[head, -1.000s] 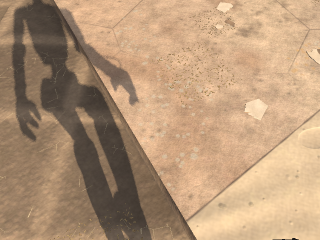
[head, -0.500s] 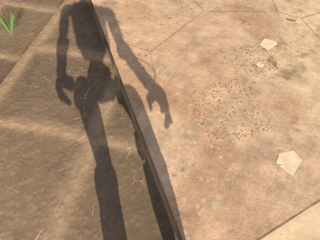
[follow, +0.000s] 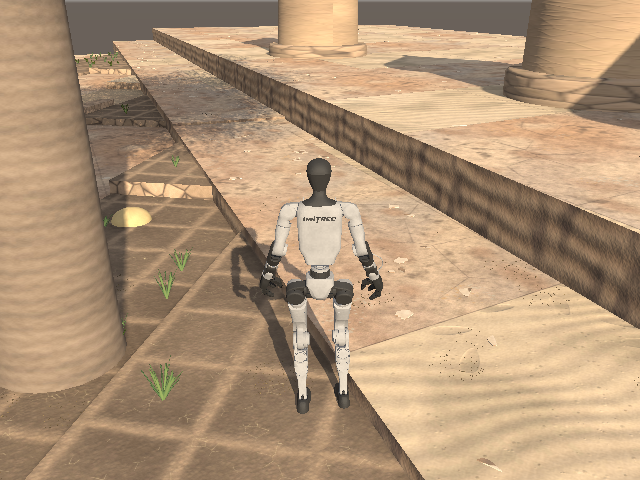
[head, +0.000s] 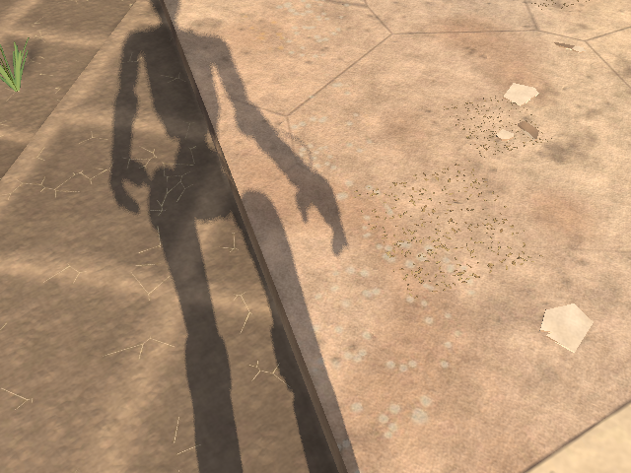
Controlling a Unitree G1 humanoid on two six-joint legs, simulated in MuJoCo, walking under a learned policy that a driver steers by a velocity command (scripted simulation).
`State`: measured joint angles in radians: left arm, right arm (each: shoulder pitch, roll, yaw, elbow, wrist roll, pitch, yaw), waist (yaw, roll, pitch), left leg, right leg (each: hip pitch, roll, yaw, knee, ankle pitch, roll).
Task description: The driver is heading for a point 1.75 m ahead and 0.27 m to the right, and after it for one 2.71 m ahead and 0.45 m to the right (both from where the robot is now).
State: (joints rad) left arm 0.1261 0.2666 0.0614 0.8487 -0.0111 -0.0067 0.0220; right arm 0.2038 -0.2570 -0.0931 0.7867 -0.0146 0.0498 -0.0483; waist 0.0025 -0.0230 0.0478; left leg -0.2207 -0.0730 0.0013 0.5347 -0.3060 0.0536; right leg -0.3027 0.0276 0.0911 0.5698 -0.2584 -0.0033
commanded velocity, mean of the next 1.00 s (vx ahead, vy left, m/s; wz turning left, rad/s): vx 0.02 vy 0.00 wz -0.25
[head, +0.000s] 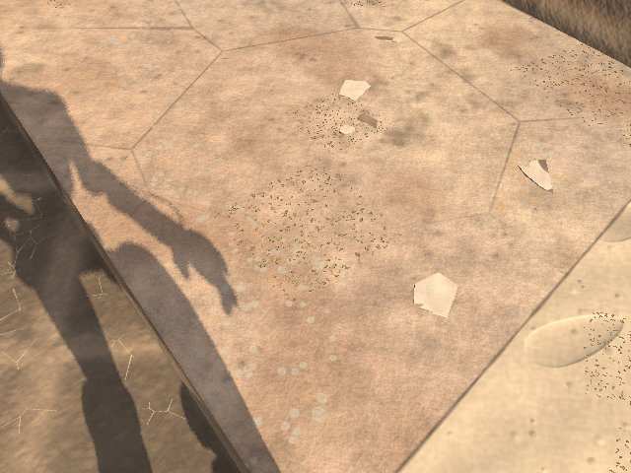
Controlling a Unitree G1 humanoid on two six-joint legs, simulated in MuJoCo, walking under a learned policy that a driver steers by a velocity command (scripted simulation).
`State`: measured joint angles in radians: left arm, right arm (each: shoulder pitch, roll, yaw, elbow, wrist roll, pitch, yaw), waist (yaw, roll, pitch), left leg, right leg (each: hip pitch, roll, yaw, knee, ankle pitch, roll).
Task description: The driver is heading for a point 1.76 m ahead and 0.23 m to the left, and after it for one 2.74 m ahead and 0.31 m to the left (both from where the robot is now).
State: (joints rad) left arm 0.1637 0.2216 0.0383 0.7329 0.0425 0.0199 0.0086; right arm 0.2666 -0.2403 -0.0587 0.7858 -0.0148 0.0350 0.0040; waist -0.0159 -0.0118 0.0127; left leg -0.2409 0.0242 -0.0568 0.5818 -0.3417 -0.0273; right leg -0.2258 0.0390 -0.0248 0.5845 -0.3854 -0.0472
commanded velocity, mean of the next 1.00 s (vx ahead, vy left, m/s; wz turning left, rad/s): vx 0.12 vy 0.00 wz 0.20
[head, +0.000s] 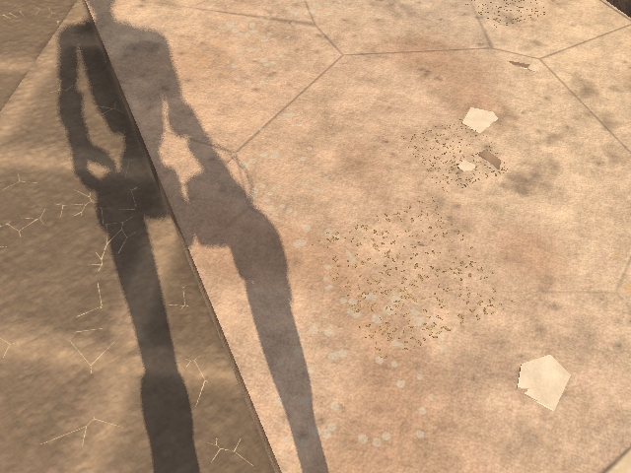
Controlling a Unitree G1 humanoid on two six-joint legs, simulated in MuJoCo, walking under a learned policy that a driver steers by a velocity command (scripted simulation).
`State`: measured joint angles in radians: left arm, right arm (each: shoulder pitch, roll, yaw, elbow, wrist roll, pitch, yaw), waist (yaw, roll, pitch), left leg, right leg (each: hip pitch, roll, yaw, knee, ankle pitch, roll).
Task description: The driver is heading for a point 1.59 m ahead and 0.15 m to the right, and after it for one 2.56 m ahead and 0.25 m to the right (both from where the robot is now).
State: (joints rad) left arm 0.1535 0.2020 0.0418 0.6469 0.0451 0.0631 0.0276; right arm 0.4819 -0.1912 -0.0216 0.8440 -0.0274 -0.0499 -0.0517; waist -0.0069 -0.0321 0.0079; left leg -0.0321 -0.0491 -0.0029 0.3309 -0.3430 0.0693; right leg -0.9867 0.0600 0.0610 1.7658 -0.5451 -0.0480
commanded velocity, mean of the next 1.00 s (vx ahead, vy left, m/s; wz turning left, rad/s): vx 0.18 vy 0.00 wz -0.18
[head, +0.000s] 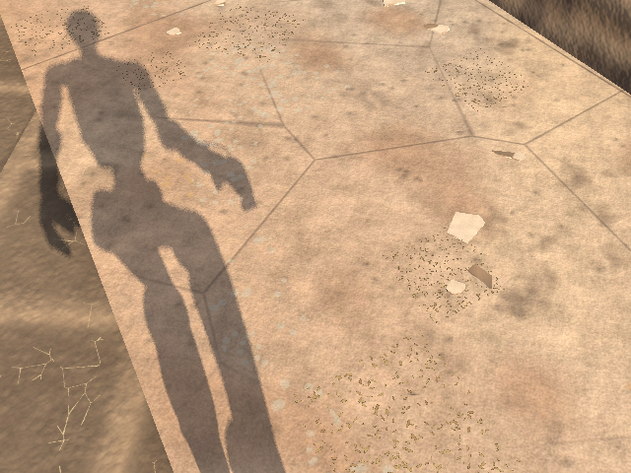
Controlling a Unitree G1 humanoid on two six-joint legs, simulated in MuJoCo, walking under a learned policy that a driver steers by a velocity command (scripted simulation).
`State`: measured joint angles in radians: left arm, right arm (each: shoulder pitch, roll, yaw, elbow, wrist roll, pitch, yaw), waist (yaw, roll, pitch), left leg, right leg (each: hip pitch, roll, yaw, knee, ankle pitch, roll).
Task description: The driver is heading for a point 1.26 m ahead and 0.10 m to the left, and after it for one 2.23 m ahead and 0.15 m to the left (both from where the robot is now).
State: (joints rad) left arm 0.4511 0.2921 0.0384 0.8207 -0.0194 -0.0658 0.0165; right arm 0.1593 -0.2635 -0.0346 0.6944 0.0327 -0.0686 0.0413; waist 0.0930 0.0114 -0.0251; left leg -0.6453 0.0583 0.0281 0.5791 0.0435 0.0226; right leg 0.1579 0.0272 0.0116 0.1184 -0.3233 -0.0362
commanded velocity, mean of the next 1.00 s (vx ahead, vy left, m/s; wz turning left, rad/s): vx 0.49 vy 0.00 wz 0.11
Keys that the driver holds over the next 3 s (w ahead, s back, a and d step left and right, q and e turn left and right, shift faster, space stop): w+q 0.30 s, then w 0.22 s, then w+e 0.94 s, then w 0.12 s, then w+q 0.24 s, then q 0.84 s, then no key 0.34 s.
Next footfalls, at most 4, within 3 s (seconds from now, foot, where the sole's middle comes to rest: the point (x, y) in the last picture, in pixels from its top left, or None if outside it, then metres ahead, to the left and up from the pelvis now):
0.06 left None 0.23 0.14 -0.77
0.62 right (349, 429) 0.60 0.03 -0.77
1.12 left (264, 326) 0.84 0.25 -0.77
1.64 right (398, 265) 1.06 -0.08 -0.77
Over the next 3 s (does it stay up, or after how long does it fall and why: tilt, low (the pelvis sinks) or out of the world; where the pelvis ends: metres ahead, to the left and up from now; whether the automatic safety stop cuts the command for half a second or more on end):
stays up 1.24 -0.02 0.00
